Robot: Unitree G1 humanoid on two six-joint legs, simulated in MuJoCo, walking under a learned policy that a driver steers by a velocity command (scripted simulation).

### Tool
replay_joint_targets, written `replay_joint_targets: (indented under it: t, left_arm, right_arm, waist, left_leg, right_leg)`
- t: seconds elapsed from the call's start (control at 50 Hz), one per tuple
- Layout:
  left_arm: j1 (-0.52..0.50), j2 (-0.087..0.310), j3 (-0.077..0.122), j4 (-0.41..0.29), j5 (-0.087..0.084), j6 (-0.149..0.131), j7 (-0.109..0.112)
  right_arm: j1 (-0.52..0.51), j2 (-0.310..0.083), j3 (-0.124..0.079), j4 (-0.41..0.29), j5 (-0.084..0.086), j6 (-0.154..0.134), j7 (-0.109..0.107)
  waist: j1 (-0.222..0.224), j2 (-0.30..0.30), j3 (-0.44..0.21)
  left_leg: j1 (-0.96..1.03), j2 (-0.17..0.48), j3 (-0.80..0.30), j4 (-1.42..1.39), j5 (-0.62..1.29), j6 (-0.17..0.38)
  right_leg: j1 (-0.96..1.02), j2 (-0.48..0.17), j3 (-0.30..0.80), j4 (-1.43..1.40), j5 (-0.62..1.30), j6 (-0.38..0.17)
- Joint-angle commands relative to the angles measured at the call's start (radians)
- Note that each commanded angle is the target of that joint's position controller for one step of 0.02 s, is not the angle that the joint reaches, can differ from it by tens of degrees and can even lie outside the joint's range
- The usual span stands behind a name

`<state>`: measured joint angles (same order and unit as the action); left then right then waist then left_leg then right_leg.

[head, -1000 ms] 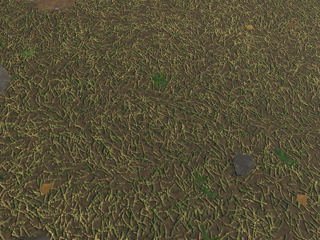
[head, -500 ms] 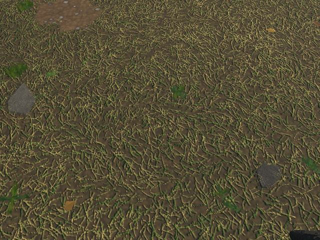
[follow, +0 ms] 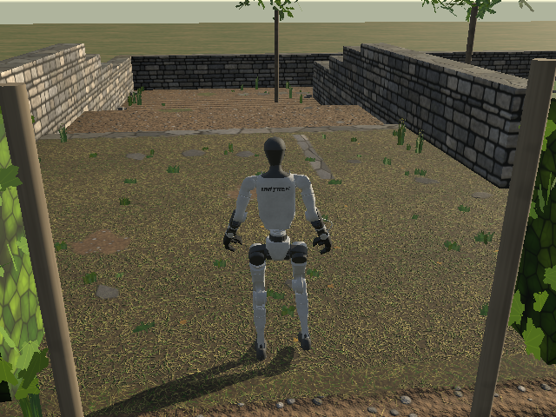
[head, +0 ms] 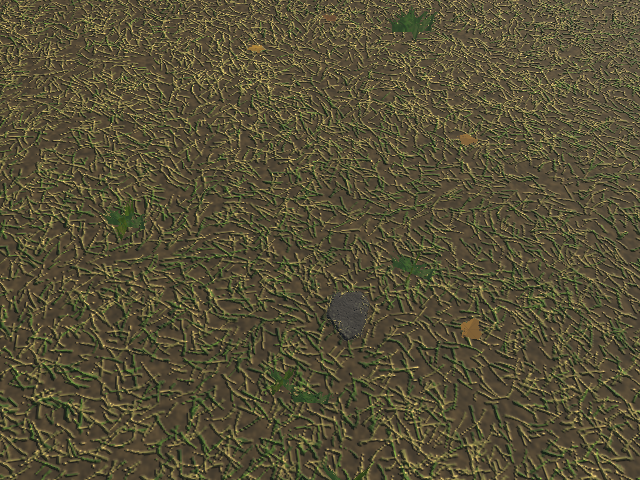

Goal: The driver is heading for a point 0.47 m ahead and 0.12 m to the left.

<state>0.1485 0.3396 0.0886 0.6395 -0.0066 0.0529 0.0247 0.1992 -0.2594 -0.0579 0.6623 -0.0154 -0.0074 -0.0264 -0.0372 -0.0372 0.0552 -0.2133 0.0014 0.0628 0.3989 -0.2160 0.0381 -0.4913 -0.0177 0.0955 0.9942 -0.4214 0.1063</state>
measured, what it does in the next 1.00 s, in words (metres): walks ahead, turning left: right foot, then left foot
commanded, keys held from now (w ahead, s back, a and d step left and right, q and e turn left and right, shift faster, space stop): q+shift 0.14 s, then w+q+shift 0.42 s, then w+e+shift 0.24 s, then shift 0.20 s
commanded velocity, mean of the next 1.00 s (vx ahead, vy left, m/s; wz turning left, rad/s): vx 0.56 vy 0.00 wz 0.30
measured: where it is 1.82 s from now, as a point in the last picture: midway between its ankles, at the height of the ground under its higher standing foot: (82, 434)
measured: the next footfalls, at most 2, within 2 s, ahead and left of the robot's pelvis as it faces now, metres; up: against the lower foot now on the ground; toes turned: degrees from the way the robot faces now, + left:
right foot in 0.12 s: +0.04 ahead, -0.15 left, +0.00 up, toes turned +6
left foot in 0.62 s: +0.23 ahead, +0.28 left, +0.00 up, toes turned +33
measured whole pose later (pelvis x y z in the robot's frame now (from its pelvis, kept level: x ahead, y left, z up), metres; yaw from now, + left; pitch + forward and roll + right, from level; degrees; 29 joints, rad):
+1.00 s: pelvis +0.36 +0.29 -0.02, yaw +23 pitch +0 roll -1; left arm 0.11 0.25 0.04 0.70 -0.01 -0.09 -0.08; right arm 0.44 -0.21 -0.02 0.82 -0.01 -0.09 -0.06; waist -0.05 -0.02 0.05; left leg 0.16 -0.06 0.20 0.25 -0.41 0.07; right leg -0.70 0.01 -0.05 0.61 0.22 -0.02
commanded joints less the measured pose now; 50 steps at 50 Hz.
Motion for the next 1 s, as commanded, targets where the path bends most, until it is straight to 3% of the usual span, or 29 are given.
replay_joint_targets:
  t: [0.02, 0.08, 0.1, 0.12, 0.14, 0.16, 0.18, 0.2, 0.24, 0.3, 0.36, 0.44, 0.54, 0.58, 0.6, 0.62, 0.64, 0.66, 0.68, 0.7, 0.72, 0.74, 0.78, 0.8, 0.82, 0.88, 0.92, 0.94, 1.0]
  left_arm:
    - [-0.008, -0.008, -0.020, -0.057, 0.020, -0.020, 0.003]
    - [0.014, 0.053, 0.002, -0.035, 0.005, -0.021, 0.006]
    - [0.027, 0.087, 0.011, -0.034, 0.001, -0.023, 0.008]
    - [0.063, 0.131, 0.022, -0.035, 0.003, -0.023, 0.018]
    - [0.099, 0.197, 0.038, -0.040, 0.024, -0.012, 0.032]
    - [0.113, 0.193, 0.048, -0.015, 0.024, -0.004, 0.026]
    - [0.153, 0.149, 0.041, -0.026, 0.021, -0.020, 0.018]
    - [0.146, 0.113, 0.028, -0.018, 0.013, -0.044, 0.015]
    - [0.074, 0.082, 0.016, -0.016, -0.013, -0.091, 0.012]
    - [0.082, 0.068, 0.014, -0.004, 0.005, -0.127, 0.009]
    - [0.109, 0.090, 0.025, 0.013, 0.014, -0.141, 0.003]
    - [0.125, 0.139, 0.044, 0.038, 0.007, -0.144, -0.011]
    - [0.134, 0.180, 0.062, 0.064, -0.009, -0.128, -0.036]
    - [0.137, 0.210, 0.066, 0.072, -0.017, -0.124, -0.040]
    - [0.119, 0.209, 0.055, 0.078, -0.019, -0.125, -0.041]
    - [0.131, 0.150, 0.026, 0.066, 0.001, -0.142, -0.037]
    - [0.242, -0.035, -0.028, 0.006, 0.018, -0.162, -0.038]
    - [0.144, 0.063, -0.022, 0.008, -0.043, -0.188, -0.028]
    - [0.024, 0.119, -0.006, -0.017, -0.092, -0.192, -0.021]
    - [0.028, 0.079, -0.020, -0.016, -0.084, -0.195, -0.012]
    - [0.033, 0.065, -0.021, -0.001, -0.051, -0.190, -0.008]
    - [0.100, 0.059, -0.016, 0.021, -0.051, -0.171, -0.018]
    - [0.167, 0.044, -0.008, 0.074, -0.067, -0.124, -0.037]
    - [0.175, 0.029, -0.009, 0.084, -0.067, -0.107, -0.041]
    - [0.149, 0.027, -0.010, 0.089, -0.053, -0.099, -0.044]
    - [0.041, -0.013, -0.024, 0.039, -0.014, -0.121, -0.051]
    - [-0.047, -0.058, -0.041, 0.020, 0.005, -0.147, -0.079]
    - [-0.095, -0.084, -0.050, 0.004, 0.005, -0.157, -0.094]
    - [-0.066, -0.053, -0.040, -0.002, 0.003, -0.166, -0.127]
  right_arm:
    - [-0.063, -0.132, -0.023, -0.048, 0.018, -0.017, 0.030]
    - [-0.018, -0.220, -0.047, -0.019, 0.052, -0.010, 0.041]
    - [0.003, -0.232, -0.051, -0.013, 0.063, -0.013, 0.038]
    - [0.011, -0.211, -0.043, -0.018, 0.056, -0.020, 0.038]
    - [0.022, -0.143, -0.022, -0.037, 0.031, -0.032, 0.044]
    - [0.017, -0.108, -0.014, -0.036, 0.053, -0.032, 0.039]
    - [-0.038, -0.163, -0.027, -0.048, 0.057, -0.025, 0.035]
    - [-0.056, -0.181, -0.043, -0.061, 0.064, -0.015, 0.036]
    - [-0.026, -0.168, -0.049, -0.059, 0.052, 0.007, 0.035]
    - [-0.034, -0.123, -0.037, -0.075, 0.050, -0.003, 0.043]
    - [-0.058, -0.104, -0.027, -0.103, 0.054, -0.005, 0.053]
    - [-0.100, -0.087, -0.009, -0.141, 0.055, 0.000, 0.069]
    - [-0.150, -0.100, 0.004, -0.160, 0.064, 0.005, 0.087]
    - [-0.025, -0.145, -0.017, -0.126, 0.059, 0.004, 0.080]
    - [0.186, -0.196, -0.054, -0.064, 0.065, 0.001, 0.073]
    - [0.423, -0.298, -0.103, 0.018, 0.075, 0.008, 0.057]
    - [0.373, -0.441, -0.109, 0.021, 0.064, -0.004, 0.045]
    - [0.348, -0.327, -0.070, -0.044, 0.049, -0.036, 0.055]
    - [0.332, -0.264, -0.053, -0.021, 0.033, -0.060, 0.067]
    - [0.300, -0.254, -0.048, 0.002, 0.030, -0.073, 0.070]
    - [0.221, -0.201, -0.033, 0.007, 0.018, -0.081, 0.070]
    - [0.159, -0.153, -0.017, -0.006, -0.005, -0.090, 0.068]
    - [0.108, -0.090, -0.006, 0.006, -0.004, -0.112, 0.059]
    - [0.109, -0.094, -0.008, 0.018, -0.004, -0.122, 0.054]
    - [0.111, -0.079, -0.006, 0.029, -0.002, -0.128, 0.050]
    - [0.100, -0.099, -0.006, 0.039, -0.012, -0.129, 0.015]
    - [0.167, -0.100, -0.002, 0.068, 0.004, -0.119, -0.018]
    - [0.226, -0.124, -0.006, 0.093, 0.010, -0.109, -0.033]
    - [0.276, -0.188, -0.023, 0.128, 0.016, -0.074, -0.064]
  waist:
    - [0.034, 0.180, -0.137]
    - [0.046, 0.215, -0.089]
    - [0.048, 0.205, -0.099]
    - [0.051, 0.156, -0.146]
    - [0.038, -0.025, -0.220]
    - [0.073, -0.211, -0.225]
    - [0.140, -0.182, -0.178]
    - [0.130, -0.161, -0.120]
    - [0.088, -0.163, -0.028]
    - [0.085, -0.105, -0.005]
    - [0.089, -0.081, 0.013]
    - [0.081, -0.060, 0.072]
    - [0.069, -0.030, 0.126]
    - [-0.013, -0.034, 0.032]
    - [-0.147, -0.008, -0.086]
    - [-0.256, 0.105, -0.174]
    - [-0.071, 0.505, -0.262]
    - [-0.135, 0.296, -0.411]
    - [-0.159, 0.172, -0.237]
    - [-0.115, 0.132, -0.148]
    - [-0.065, 0.101, -0.087]
    - [-0.010, 0.151, -0.070]
    - [0.032, 0.138, -0.036]
    - [0.045, 0.125, -0.019]
    - [0.045, 0.087, 0.027]
    - [0.060, 0.093, 0.097]
    - [0.020, 0.036, 0.095]
    - [-0.002, 0.027, 0.083]
    - [0.023, 0.112, 0.005]
  left_leg:
    - [0.091, 0.199, -0.197, -0.072, 0.425, 0.196]
    - [0.065, 0.185, -0.257, -0.017, 0.482, 0.174]
    - [0.032, 0.182, -0.284, 0.000, 0.456, 0.141]
    - [-0.041, 0.160, -0.288, 0.035, 0.344, 0.087]
    - [-0.189, 0.082, -0.213, 0.174, 0.094, 0.025]
    - [-0.335, -0.024, -0.047, 0.296, -0.273, -0.032]
    - [-0.445, 0.019, -0.063, 0.532, -0.378, -0.052]
    - [-0.544, 0.060, -0.094, 0.669, -0.339, -0.045]
    - [-0.634, 0.098, -0.126, 0.739, -0.219, -0.058]
    - [-0.657, 0.121, -0.105, 0.766, -0.072, -0.075]
    - [-0.657, 0.147, -0.104, 0.708, 0.003, -0.084]
    - [-0.630, 0.178, -0.086, 0.599, 0.049, -0.061]
    - [-0.545, 0.165, 0.009, 0.476, -0.043, 0.026]
    - [-0.237, 0.043, 0.107, 0.448, -0.137, 0.076]
    - [0.094, -0.049, 0.142, 0.369, -0.072, 0.117]
    - [0.467, -0.061, 0.043, 0.354, -0.013, 0.134]
    - [0.595, 0.225, -0.609, 0.055, -0.527, 0.258]
    - [0.571, 0.343, -0.879, -0.153, -0.757, 0.258]
    - [0.465, 0.371, -0.790, -0.198, -0.653, 0.207]
    - [0.334, 0.378, -0.683, -0.170, -0.536, 0.196]
    - [0.209, 0.337, -0.561, -0.142, -0.449, 0.164]
    - [0.097, 0.316, -0.455, -0.137, -0.366, 0.132]
    - [0.049, 0.252, -0.261, -0.182, -0.168, 0.054]
    - [0.031, 0.248, -0.189, -0.208, -0.068, 0.032]
    - [0.015, 0.204, -0.082, -0.207, 0.194, 0.006]
    - [-0.065, 0.117, 0.107, -0.237, 0.648, -0.010]
    - [-0.002, 0.105, 0.136, -0.227, 0.741, -0.029]
    - [0.058, 0.121, 0.127, -0.219, 0.783, -0.035]
    - [0.241, 0.163, 0.124, -0.080, 1.038, -0.047]
  right_leg:
    - [0.144, -0.005, -0.042, -0.279, -0.014, -0.007]
    - [0.270, 0.069, -0.101, -0.590, 0.199, -0.037]
    - [0.350, 0.051, -0.072, -0.667, 0.286, -0.071]
    - [0.477, -0.038, -0.010, -0.647, 0.412, -0.109]
    - [0.637, -0.212, 0.099, -0.541, 0.748, -0.191]
    - [0.615, -0.318, 0.176, -0.614, 0.494, -0.310]
    - [0.591, -0.374, 0.277, -0.722, 0.130, -0.365]
    - [0.565, -0.372, 0.301, -0.784, -0.147, -0.343]
    - [0.531, -0.332, 0.236, -0.845, -0.243, -0.278]
    - [0.523, -0.303, 0.094, -0.883, -0.112, -0.249]
    - [0.517, -0.310, -0.024, -0.899, -0.027, -0.246]
    - [0.494, -0.332, -0.155, -0.926, 0.025, -0.232]
    - [0.535, -0.322, -0.312, -0.901, 0.140, -0.208]
    - [0.463, -0.303, -0.372, -0.691, 0.649, -0.209]
    - [0.358, -0.274, -0.406, -0.422, 0.945, -0.195]
    - [0.088, -0.231, -0.370, -0.071, 0.747, -0.144]
    - [-0.255, -0.042, -0.258, 0.398, -0.152, -0.081]
    - [-0.277, -0.022, 0.005, 0.530, -0.128, -0.109]
    - [-0.378, -0.030, -0.002, 0.544, -0.018, -0.134]
    - [-0.383, -0.074, 0.013, 0.498, 0.055, -0.158]
    - [-0.345, -0.116, 0.027, 0.441, 0.140, -0.171]
    - [-0.269, -0.147, 0.058, 0.410, 0.234, -0.176]
    - [-0.231, -0.152, 0.069, 0.367, 0.331, -0.172]
    - [-0.234, -0.147, 0.072, 0.343, 0.366, -0.164]
    - [-0.230, -0.124, 0.063, 0.290, 0.389, -0.158]
    - [-0.130, -0.018, -0.057, -0.023, 0.539, -0.127]
    - [-0.086, 0.028, -0.173, -0.258, 0.652, -0.114]
    - [-0.076, 0.049, -0.202, -0.345, 0.689, -0.115]
    - [0.003, 0.130, -0.238, -0.468, 0.688, -0.131]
